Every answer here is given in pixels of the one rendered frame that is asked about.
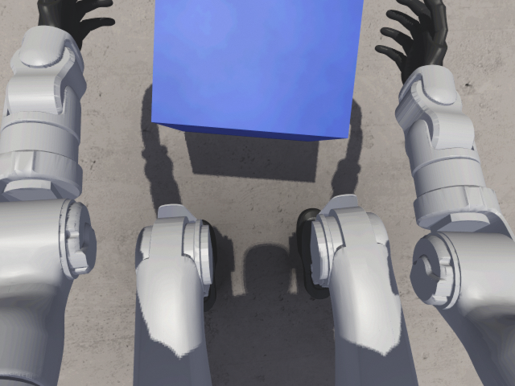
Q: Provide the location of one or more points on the left robot forearm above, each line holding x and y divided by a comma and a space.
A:
40, 130

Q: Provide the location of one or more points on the robot right hand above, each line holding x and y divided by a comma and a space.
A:
428, 46

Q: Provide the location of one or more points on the robot foot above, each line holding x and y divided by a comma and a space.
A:
303, 232
211, 298

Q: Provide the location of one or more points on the robot left foot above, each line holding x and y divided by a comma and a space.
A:
211, 298

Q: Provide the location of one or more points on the right robot forearm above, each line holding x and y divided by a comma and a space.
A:
439, 140

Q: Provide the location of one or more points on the carton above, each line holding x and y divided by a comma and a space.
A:
281, 69

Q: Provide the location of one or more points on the robot right upper arm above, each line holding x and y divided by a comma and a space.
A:
469, 277

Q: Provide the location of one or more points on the robot left hand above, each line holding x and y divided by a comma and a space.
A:
67, 15

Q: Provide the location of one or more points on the robot left upper arm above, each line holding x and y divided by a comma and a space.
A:
44, 245

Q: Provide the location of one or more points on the robot right foot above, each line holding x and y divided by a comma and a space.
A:
303, 232

